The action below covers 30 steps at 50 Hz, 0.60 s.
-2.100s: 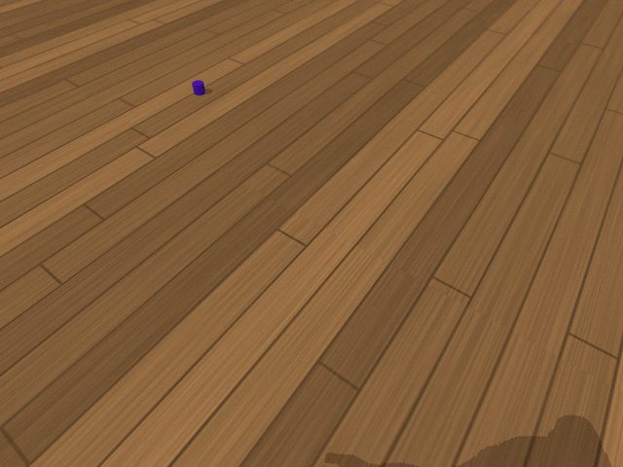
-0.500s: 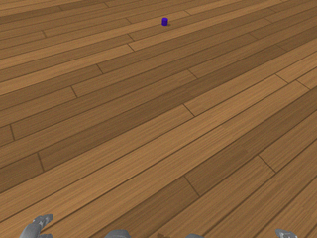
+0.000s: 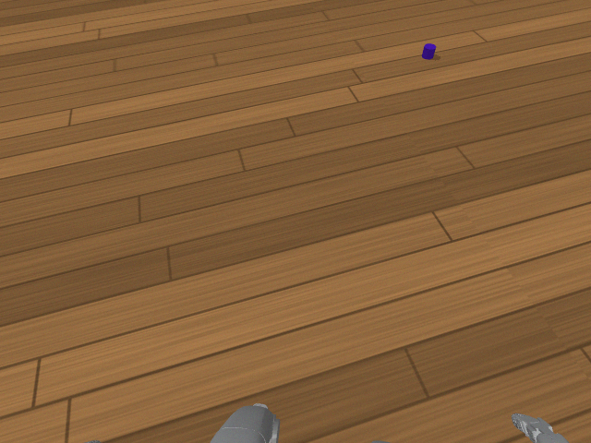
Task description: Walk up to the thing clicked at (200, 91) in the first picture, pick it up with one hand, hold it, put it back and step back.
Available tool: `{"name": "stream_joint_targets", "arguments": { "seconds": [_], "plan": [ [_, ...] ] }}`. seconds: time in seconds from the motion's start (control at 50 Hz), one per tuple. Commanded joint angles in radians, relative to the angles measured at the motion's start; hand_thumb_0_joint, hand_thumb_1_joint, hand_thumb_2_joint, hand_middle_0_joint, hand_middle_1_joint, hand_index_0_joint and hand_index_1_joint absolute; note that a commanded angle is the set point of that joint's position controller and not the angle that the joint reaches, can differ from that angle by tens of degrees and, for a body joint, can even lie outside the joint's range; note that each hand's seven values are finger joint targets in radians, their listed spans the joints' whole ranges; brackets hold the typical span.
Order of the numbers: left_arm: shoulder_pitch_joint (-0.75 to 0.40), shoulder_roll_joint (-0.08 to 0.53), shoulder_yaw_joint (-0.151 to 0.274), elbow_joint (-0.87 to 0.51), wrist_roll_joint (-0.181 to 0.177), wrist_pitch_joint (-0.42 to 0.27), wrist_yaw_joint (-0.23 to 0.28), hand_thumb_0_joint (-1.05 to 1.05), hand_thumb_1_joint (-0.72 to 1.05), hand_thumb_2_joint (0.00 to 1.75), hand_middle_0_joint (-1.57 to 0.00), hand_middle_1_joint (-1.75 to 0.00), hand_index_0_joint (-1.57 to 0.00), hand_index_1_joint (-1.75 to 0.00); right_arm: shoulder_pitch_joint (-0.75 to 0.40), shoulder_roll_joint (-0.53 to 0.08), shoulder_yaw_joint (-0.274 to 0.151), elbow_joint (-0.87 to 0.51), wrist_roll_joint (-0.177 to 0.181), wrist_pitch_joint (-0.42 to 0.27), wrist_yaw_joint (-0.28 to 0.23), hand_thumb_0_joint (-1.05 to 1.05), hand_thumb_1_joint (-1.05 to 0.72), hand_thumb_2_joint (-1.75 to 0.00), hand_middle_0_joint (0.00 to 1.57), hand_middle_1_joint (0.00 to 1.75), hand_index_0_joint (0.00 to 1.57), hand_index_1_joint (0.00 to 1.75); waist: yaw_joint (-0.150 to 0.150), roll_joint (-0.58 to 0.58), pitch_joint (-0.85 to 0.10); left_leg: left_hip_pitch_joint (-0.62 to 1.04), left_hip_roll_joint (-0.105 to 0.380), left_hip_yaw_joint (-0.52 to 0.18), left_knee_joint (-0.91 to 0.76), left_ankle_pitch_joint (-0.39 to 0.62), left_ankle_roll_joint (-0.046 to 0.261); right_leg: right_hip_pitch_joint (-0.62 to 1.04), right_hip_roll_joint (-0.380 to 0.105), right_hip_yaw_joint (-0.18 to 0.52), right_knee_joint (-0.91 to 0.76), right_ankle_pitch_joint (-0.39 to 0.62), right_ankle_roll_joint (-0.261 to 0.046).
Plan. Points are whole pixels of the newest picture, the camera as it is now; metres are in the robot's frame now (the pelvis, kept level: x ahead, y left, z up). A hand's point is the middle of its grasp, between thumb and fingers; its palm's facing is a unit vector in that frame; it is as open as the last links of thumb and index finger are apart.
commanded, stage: walk up
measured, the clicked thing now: (428, 51) +2.31 -0.68 -0.73
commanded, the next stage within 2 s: stand in 0.94 s
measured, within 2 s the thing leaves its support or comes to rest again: neither
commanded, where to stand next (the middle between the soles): +0.09 +0.01 m, yaw +6 degrees
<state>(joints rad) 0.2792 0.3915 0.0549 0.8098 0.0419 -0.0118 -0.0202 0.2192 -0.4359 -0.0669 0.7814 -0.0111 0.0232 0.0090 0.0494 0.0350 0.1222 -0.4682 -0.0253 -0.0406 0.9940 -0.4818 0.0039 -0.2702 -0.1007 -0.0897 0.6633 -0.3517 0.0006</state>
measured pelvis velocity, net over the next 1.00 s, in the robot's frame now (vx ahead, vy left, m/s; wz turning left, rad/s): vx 0.02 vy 0.00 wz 0.16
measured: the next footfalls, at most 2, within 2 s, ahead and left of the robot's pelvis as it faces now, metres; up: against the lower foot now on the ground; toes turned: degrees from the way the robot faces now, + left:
left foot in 0.10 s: +0.07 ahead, +0.13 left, +0.00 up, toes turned +2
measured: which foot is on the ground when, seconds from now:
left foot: up 0.00-0.08, down 0.10-1.00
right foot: down 0.00-1.00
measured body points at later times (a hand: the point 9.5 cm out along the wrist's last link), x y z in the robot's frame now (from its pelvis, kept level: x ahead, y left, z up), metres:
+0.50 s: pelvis +0.01 +0.00 +0.00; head +0.02 +0.00 +0.45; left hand +0.03 +0.32 -0.12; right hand +0.14 -0.29 -0.12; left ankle +0.03 +0.13 -0.72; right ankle +0.03 -0.14 -0.72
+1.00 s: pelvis +0.02 +0.00 +0.02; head +0.03 +0.00 +0.47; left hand +0.07 +0.32 -0.11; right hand +0.17 -0.29 -0.11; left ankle +0.03 +0.13 -0.72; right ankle +0.03 -0.14 -0.72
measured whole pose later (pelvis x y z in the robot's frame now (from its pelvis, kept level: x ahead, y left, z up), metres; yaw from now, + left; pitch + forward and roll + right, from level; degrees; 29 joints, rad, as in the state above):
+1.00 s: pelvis +0.02 +0.00 +0.02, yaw +9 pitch -2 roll -1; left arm 0.06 0.38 0.01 1.09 0.00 0.00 -0.01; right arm 0.07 -0.36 0.00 1.08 0.00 -0.01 0.01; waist 0.02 0.00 0.07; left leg -0.21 -0.02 -0.12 0.45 -0.19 -0.02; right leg -0.14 -0.05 -0.08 0.42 -0.24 0.02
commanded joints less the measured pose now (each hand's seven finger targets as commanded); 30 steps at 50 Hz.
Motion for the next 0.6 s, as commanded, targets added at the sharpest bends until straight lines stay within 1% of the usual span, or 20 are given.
{"name": "stream_joint_targets", "arguments": {
  "seconds": [0.0,0.04,0.06,0.08,0.1,0.12,0.14,0.16,0.2,0.26,0.3,0.32,0.34,0.36,0.38,0.4,0.42,0.46,0.5,0.58],
  "plan": [
    [-0.021,0.304,0.094,-0.095,-0.001,-0.028,0.018,0.00,0.90,0.90,-0.20,-0.30,-0.20,-0.30,0.011,-0.144,-0.049,-0.061,-0.003,-0.041,0.004,0.00,-0.90,-0.90,0.20,0.30,0.20,0.30,-0.003,-0.267,-0.114,0.068,0.006,0.054,-0.241,0.020,0.002,0.082,-0.194,0.184,-0.168,0.281,-0.214],
    [-0.038,0.282,0.078,-0.099,-0.020,-0.013,0.014,0.00,0.90,0.90,-0.20,-0.30,-0.20,-0.30,0.072,-0.131,-0.050,-0.020,-0.004,-0.053,-0.003,0.00,-0.90,-0.90,0.20,0.30,0.20,0.30,-0.043,-0.219,-0.151,0.240,-0.040,0.107,-0.431,0.187,0.014,0.010,-0.161,0.121,-0.064,0.279,-0.175],
    [-0.022,0.240,0.061,-0.100,-0.023,-0.006,0.015,0.00,0.90,0.90,-0.20,-0.30,-0.20,-0.30,0.101,-0.147,-0.057,-0.003,-0.009,-0.060,-0.010,0.00,-0.90,-0.90,0.20,0.30,0.20,0.30,-0.058,-0.149,-0.164,0.343,-0.038,0.062,-0.499,0.201,0.031,-0.064,-0.131,0.085,0.045,0.222,-0.137],
    [-0.005,0.172,0.039,-0.103,-0.026,0.000,0.014,0.00,0.90,0.90,-0.20,-0.30,-0.20,-0.30,0.128,-0.196,-0.070,-0.003,-0.022,-0.070,-0.019,0.00,-0.90,-0.90,0.20,0.30,0.20,0.30,-0.075,0.018,-0.194,0.427,0.091,-0.168,-0.584,0.141,0.080,-0.184,-0.087,0.046,0.218,0.062,-0.076],
    [-0.020,0.136,0.031,-0.114,-0.040,0.008,0.016,0.00,0.90,0.90,-0.20,-0.30,-0.20,-0.30,0.084,-0.293,-0.075,-0.032,-0.025,-0.078,-0.024,0.00,-0.90,-0.90,0.20,0.30,0.20,0.30,-0.062,0.201,-0.171,0.343,0.339,-0.574,-0.671,0.096,0.206,-0.299,0.048,0.044,0.259,-0.248,-0.019],
    [-0.064,0.237,0.059,-0.088,-0.033,0.011,0.032,0.00,0.90,0.90,-0.20,-0.30,-0.20,-0.30,0.068,-0.323,-0.083,-0.027,-0.012,-0.076,-0.025,0.00,-0.90,-0.90,0.20,0.30,0.20,0.30,-0.083,0.128,-0.122,0.206,0.371,-0.625,-0.679,0.079,0.292,-0.219,0.007,0.145,0.325,-0.322,-0.024],
    [-0.049,0.242,0.058,-0.077,-0.033,0.012,0.028,0.00,0.90,0.90,-0.20,-0.30,-0.20,-0.30,0.037,-0.268,-0.068,-0.031,-0.011,-0.078,-0.029,0.00,-0.90,-0.90,0.20,0.30,0.20,0.30,-0.052,0.059,-0.091,0.235,0.309,-0.479,-0.623,0.204,0.267,-0.234,-0.011,0.156,0.338,-0.273,-0.023],
    [-0.012,0.214,0.053,-0.048,-0.040,0.011,0.027,0.00,0.90,0.90,-0.20,-0.30,-0.20,-0.30,0.003,-0.231,-0.047,-0.029,-0.007,-0.080,-0.033,0.00,-0.90,-0.90,0.20,0.30,0.20,0.30,-0.029,0.069,-0.100,0.244,0.267,-0.400,-0.582,0.298,0.243,-0.225,-0.011,0.158,0.312,-0.242,-0.023],
    [0.026,0.222,0.053,-0.009,-0.040,0.003,0.026,0.00,0.90,0.90,-0.20,-0.30,-0.20,-0.30,-0.008,-0.231,-0.042,-0.022,-0.001,-0.084,-0.033,0.00,-0.90,-0.90,0.20,0.30,0.20,0.30,-0.025,0.131,-0.116,0.202,0.238,-0.324,-0.553,0.409,0.202,-0.146,-0.006,0.123,0.217,-0.151,-0.028],
    [0.030,0.201,0.053,0.025,-0.032,-0.001,0.023,0.00,0.90,0.90,-0.20,-0.30,-0.20,-0.30,-0.045,-0.221,-0.034,-0.017,-0.004,-0.072,-0.026,0.00,-0.90,-0.90,0.20,0.30,0.20,0.30,-0.023,0.138,-0.119,0.100,0.208,-0.285,-0.542,0.345,0.183,0.002,0.045,0.065,0.087,-0.124,-0.026],
    [0.032,0.188,0.048,0.043,-0.027,-0.012,0.025,0.00,0.90,0.90,-0.20,-0.30,-0.20,-0.30,-0.073,-0.195,-0.023,-0.014,0.006,-0.057,-0.022,0.00,-0.90,-0.90,0.20,0.30,0.20,0.30,-0.005,0.086,-0.128,0.052,0.157,-0.221,-0.479,0.276,0.134,0.115,0.078,0.045,-0.125,0.017,-0.038],
    [0.021,0.208,0.051,0.045,-0.017,-0.021,0.029,0.00,0.90,0.90,-0.20,-0.30,-0.20,-0.30,-0.072,-0.153,-0.007,-0.008,0.016,-0.053,-0.021,0.00,-0.90,-0.90,0.20,0.30,0.20,0.30,0.004,0.035,-0.142,0.021,0.133,-0.204,-0.431,0.281,0.088,0.162,0.025,0.130,-0.183,0.065,-0.059],
    [-0.017,0.258,0.055,0.031,-0.011,-0.030,0.032,0.00,0.90,0.90,-0.20,-0.30,-0.20,-0.30,-0.067,-0.120,0.003,-0.005,0.022,-0.052,-0.019,0.00,-0.90,-0.90,0.20,0.30,0.20,0.30,-0.014,-0.068,-0.133,0.011,0.055,-0.146,-0.357,0.224,0.039,0.120,-0.099,0.300,-0.271,0.024,-0.107],
    [-0.075,0.291,0.056,0.032,-0.013,-0.031,0.027,0.00,0.90,0.90,-0.20,-0.30,-0.20,-0.30,-0.053,-0.127,-0.003,0.022,0.023,-0.047,-0.022,0.00,-0.90,-0.90,0.20,0.30,0.20,0.30,-0.040,-0.134,-0.110,0.099,-0.015,-0.070,-0.292,0.071,0.022,-0.007,-0.201,0.393,-0.311,-0.035,-0.184],
    [-0.152,0.283,0.048,0.015,-0.015,-0.031,0.023,0.00,0.90,0.90,-0.20,-0.30,-0.20,-0.30,-0.016,-0.144,-0.013,0.059,0.014,-0.045,-0.022,0.00,-0.90,-0.90,0.20,0.30,0.20,0.30,-0.072,-0.139,-0.088,0.179,-0.004,-0.043,-0.259,0.011,0.014,-0.087,-0.221,0.386,-0.298,-0.042,-0.200],
    [-0.177,0.259,0.038,0.017,-0.019,-0.029,0.022,0.00,0.90,0.90,-0.20,-0.30,-0.20,-0.30,-0.002,-0.145,-0.014,0.079,0.014,-0.048,-0.018,0.00,-0.90,-0.90,0.20,0.30,0.20,0.30,-0.084,-0.119,-0.075,0.221,-0.002,-0.050,-0.316,0.039,0.020,-0.122,-0.189,0.321,-0.292,-0.029,-0.174],
    [-0.187,0.246,0.031,0.028,-0.023,-0.026,0.023,0.00,0.90,0.90,-0.20,-0.30,-0.20,-0.30,-0.008,-0.140,-0.010,0.090,0.014,-0.052,-0.016,0.00,-0.90,-0.90,0.20,0.30,0.20,0.30,-0.084,-0.111,-0.069,0.234,0.013,-0.073,-0.403,0.142,0.030,-0.110,-0.135,0.248,-0.266,-0.016,-0.129],
    [-0.169,0.216,0.022,0.057,-0.029,-0.022,0.020,0.00,0.90,0.90,-0.20,-0.30,-0.20,-0.30,-0.059,-0.159,-0.012,0.092,0.006,-0.062,-0.011,0.00,-0.90,-0.90,0.20,0.30,0.20,0.30,-0.055,-0.084,-0.081,0.225,0.081,-0.205,-0.507,0.199,0.059,-0.090,-0.043,0.167,-0.203,0.000,-0.063],
    [-0.152,0.204,0.021,0.082,-0.034,-0.022,0.017,0.00,0.90,0.90,-0.20,-0.30,-0.20,-0.30,-0.089,-0.171,0.001,0.104,0.007,-0.069,-0.008,0.00,-0.90,-0.90,0.20,0.30,0.20,0.30,-0.027,-0.062,-0.099,0.143,0.115,-0.243,-0.533,0.198,0.075,0.025,-0.003,0.132,-0.206,-0.044,-0.045],
    [-0.176,0.204,0.017,0.118,-0.043,-0.026,0.020,0.00,0.90,0.90,-0.20,-0.30,-0.20,-0.30,-0.101,-0.155,0.016,0.152,0.009,-0.070,-0.011,0.00,-0.90,-0.90,0.20,0.30,0.20,0.30,-0.031,-0.014,-0.138,0.171,0.089,-0.187,-0.544,0.364,0.044,0.116,-0.028,0.129,-0.221,0.108,-0.056]
  ]
}}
